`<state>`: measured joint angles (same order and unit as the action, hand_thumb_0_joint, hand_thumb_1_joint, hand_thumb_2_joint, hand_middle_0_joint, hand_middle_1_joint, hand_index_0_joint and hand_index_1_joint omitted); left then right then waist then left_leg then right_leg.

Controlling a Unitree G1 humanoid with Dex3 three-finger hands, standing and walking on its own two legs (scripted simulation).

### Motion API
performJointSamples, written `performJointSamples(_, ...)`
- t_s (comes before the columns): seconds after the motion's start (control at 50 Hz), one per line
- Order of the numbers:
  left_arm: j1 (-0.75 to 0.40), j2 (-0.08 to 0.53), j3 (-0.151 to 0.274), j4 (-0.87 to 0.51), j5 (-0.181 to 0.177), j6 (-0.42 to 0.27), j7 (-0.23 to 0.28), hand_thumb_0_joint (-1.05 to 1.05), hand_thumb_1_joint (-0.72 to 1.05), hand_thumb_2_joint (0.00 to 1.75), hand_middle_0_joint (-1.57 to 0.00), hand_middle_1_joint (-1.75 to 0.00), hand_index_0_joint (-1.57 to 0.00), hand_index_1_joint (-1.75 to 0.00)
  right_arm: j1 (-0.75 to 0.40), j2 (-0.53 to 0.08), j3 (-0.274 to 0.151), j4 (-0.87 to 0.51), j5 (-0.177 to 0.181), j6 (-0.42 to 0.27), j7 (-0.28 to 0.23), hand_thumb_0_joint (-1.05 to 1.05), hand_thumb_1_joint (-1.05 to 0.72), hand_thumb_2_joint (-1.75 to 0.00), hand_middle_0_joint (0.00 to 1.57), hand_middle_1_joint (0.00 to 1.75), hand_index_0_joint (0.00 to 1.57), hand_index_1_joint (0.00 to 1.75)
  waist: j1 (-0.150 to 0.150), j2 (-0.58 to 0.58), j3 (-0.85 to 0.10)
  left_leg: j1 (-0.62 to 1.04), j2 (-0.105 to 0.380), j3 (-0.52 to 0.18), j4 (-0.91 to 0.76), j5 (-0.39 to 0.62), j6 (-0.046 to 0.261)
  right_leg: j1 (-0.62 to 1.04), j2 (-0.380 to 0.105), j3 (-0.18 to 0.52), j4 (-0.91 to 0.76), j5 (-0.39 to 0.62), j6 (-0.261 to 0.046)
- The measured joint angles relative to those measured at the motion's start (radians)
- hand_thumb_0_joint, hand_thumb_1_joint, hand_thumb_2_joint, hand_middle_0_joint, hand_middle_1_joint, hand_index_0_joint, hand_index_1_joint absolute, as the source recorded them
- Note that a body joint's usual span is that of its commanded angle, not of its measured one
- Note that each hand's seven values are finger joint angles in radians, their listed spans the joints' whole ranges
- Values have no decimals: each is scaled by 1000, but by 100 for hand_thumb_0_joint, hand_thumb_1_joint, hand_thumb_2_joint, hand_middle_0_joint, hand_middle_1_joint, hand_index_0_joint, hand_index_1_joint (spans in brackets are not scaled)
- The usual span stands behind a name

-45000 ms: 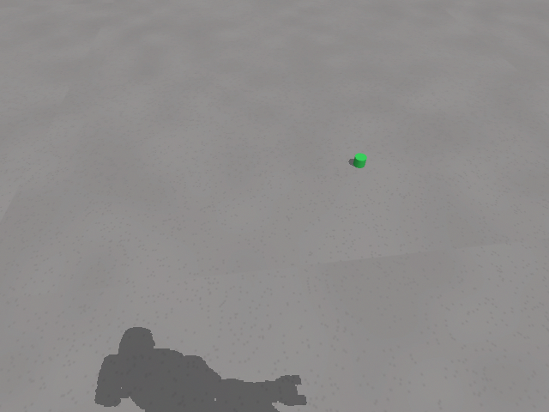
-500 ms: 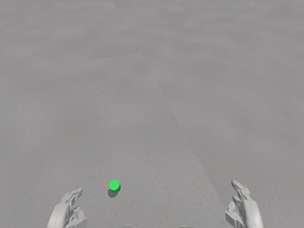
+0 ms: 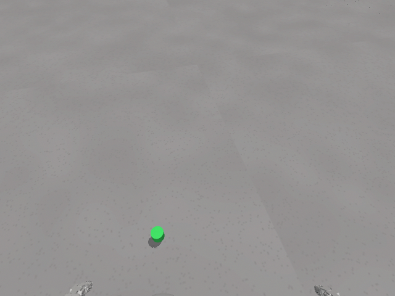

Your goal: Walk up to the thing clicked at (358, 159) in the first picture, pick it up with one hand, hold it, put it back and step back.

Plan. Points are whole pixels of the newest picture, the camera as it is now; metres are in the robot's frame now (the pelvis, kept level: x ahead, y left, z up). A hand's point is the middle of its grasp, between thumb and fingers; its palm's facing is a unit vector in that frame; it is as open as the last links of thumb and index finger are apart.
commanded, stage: stand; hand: left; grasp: from above
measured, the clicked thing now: (157, 234) +0.48 +0.22 -0.73
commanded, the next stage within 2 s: none
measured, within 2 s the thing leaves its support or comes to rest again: neither
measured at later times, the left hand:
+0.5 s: hand out of the picture +0.04 +0.24 -0.14, palm faces +0.05 -0.94 -0.33, open 7.4 cm
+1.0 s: hand out of the picture +0.05 +0.24 -0.13, palm faces +0.02 -0.94 -0.33, open 7.4 cm
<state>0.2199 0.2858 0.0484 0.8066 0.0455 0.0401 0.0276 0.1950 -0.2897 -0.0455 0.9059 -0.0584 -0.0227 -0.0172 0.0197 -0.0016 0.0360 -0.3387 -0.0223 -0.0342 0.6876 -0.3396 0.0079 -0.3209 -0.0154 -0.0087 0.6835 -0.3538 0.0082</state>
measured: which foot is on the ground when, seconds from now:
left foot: down 0.00-1.00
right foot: down 0.00-1.00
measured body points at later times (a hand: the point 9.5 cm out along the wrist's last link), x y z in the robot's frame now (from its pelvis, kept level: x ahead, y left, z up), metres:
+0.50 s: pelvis +0.00 +0.00 +0.03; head -0.01 +0.00 +0.48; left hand +0.04 +0.29 -0.11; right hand +0.07 -0.28 -0.12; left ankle +0.02 +0.12 -0.72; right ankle +0.01 -0.13 -0.72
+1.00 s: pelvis +0.00 +0.00 +0.03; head +0.01 -0.01 +0.48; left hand +0.05 +0.29 -0.11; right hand +0.06 -0.29 -0.12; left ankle +0.02 +0.12 -0.72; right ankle +0.01 -0.13 -0.72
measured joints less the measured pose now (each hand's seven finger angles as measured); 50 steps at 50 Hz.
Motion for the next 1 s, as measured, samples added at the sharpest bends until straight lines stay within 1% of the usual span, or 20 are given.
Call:
performJointSamples(0.16, 3, -14, -4, 192, -14, -19, 4, 1, 91, 90, -20, -30, -20, -30, 0, 9, 9, 102, 14, 17, -8, 1, -90, -89, 20, 30, 20, 30, 3, 11, 23, 126, -2, -4, -164, 76, 1, 128, -4, -4, -166, 77, 4)
performJointSamples(0.34, -24, -16, -11, 304, -15, -33, 3, 1, 91, 90, -20, -30, -20, -30, -27, 11, 13, 170, 28, 24, -8, 1, -90, -89, 20, 30, 20, 30, 2, 22, 31, 202, 0, -7, -271, 133, 0, 207, -4, -7, -278, 136, 6)
performJointSamples(0.52, -63, -1, -10, 344, -17, -40, -1, 1, 91, 90, -20, -30, -20, -30, -45, -1, 15, 204, 29, 26, -5, 1, -90, -89, 20, 30, 20, 30, -2, 21, 28, 222, 2, -9, -315, 163, -2, 227, -2, -8, -321, 164, 5)
performJointSamples(0.7, -77, 13, -11, 360, -18, -41, -7, 1, 91, 90, -20, -30, -20, -30, -47, -15, 17, 221, 31, 26, -2, 1, -90, -89, 20, 30, 20, 30, -8, 17, 29, 218, 6, -9, -327, 171, -5, 221, 2, -8, -331, 172, 1)
performJointSamples(1.0, -97, 12, -15, 372, -26, -45, -13, 1, 91, 90, -20, -30, -20, -30, -57, -25, 31, 235, 35, 21, 1, 1, -90, -89, 20, 30, 20, 30, -14, 20, 35, 230, 12, -7, -349, 172, -10, 230, 7, -6, -350, 173, -4)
